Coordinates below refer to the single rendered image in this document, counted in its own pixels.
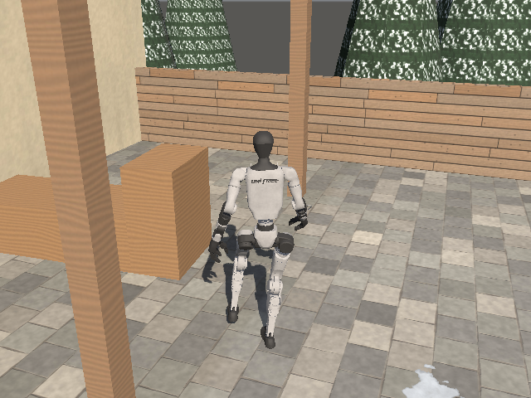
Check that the humanoid robot head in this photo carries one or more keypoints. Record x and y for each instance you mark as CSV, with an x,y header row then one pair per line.
x,y
263,143

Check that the right robot hand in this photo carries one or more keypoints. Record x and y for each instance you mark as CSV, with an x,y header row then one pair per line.
x,y
301,225

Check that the left robot upper arm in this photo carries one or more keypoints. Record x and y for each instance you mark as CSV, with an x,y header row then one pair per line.
x,y
233,189

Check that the left robot foot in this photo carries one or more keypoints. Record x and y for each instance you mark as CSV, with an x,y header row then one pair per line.
x,y
232,315

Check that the right robot upper arm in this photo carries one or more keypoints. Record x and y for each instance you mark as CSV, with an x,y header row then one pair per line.
x,y
294,185

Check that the robot right forearm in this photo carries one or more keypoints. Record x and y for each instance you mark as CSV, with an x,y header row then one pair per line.
x,y
302,214

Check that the robot left forearm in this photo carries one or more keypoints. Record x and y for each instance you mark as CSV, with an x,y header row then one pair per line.
x,y
221,225

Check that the left robot hand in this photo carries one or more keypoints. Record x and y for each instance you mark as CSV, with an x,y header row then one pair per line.
x,y
214,251

